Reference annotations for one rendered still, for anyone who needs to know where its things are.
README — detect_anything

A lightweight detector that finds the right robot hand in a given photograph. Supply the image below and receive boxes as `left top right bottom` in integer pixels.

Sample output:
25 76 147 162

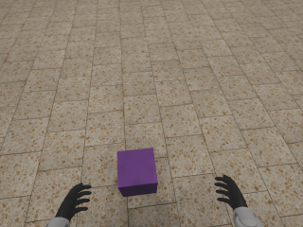
214 174 248 211

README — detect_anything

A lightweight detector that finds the left robot forearm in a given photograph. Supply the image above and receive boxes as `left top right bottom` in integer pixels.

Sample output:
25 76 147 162
45 217 70 227

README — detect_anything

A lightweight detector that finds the carton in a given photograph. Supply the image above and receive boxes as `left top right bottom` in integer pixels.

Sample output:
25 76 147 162
116 148 158 198

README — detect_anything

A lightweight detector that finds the left robot hand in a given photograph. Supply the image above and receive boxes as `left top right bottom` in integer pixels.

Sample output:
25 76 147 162
55 183 92 222

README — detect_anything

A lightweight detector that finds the right robot forearm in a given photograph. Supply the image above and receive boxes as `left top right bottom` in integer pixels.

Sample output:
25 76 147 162
233 206 263 227

